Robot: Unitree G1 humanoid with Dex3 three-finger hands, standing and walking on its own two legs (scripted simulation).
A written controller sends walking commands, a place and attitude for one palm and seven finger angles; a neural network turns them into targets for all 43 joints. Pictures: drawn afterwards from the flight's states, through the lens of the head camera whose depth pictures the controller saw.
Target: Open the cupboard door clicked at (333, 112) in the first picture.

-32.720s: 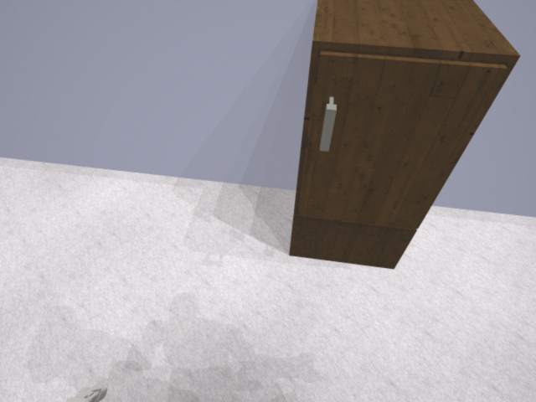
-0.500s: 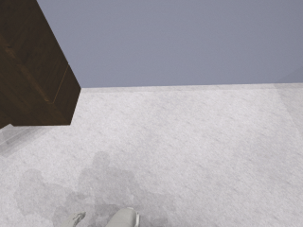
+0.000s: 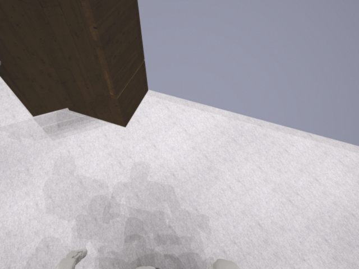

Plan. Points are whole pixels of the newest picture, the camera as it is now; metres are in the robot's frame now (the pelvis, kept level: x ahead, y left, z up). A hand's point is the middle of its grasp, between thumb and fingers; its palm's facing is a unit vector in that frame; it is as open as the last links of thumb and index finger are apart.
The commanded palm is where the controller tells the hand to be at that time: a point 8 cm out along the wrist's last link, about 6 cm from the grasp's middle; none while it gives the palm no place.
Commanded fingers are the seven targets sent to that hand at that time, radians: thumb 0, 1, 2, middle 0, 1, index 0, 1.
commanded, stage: turn to face it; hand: left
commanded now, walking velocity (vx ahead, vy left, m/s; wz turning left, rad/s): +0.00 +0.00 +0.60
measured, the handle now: out of the picture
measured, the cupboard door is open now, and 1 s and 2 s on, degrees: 42 42 42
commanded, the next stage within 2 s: take the last steps up to it in 0.58 s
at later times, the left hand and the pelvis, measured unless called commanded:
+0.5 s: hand out of the picture +0.00 +0.19 -0.19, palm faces +0.32 -0.92 -0.23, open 7.4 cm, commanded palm none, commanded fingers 0.00 0.90 0.90 -0.20 -0.30 -0.20 -0.30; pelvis +0.02 -0.01 -0.02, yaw +17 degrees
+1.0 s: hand out of the picture -0.01 +0.13 -0.16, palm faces +0.50 -0.84 -0.20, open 7.4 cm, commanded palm none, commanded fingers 0.00 0.90 0.90 -0.20 -0.30 -0.20 -0.30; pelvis +0.07 -0.03 +0.01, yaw +27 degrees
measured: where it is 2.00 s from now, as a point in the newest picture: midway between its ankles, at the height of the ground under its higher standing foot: (134, 231)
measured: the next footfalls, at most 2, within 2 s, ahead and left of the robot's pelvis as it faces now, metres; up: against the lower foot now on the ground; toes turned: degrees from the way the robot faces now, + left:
right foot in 0.10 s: +0.04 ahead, -0.15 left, +0.00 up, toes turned +3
left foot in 0.42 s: +0.04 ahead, +0.10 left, +0.00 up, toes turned +21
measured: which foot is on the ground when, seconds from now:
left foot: down 0.00-0.10, up 0.12-0.40, down 0.42-0.78, up 0.80-1.00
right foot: up 0.00-0.08, down 0.10-0.42, up 0.44-0.76, down 0.78-1.00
